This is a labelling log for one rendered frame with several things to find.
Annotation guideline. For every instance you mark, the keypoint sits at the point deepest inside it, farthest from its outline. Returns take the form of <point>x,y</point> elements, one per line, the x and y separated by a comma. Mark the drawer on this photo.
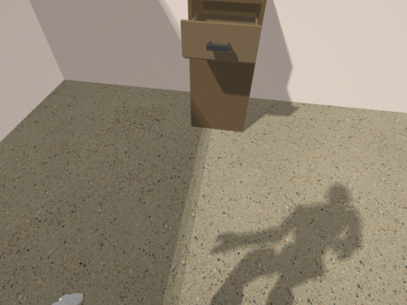
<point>242,32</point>

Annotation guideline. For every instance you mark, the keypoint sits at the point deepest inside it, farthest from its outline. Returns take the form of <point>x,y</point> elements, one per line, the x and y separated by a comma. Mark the cabinet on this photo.
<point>219,90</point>

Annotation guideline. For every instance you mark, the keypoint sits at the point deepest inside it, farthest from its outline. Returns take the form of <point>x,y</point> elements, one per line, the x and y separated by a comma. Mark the handle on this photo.
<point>218,47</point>

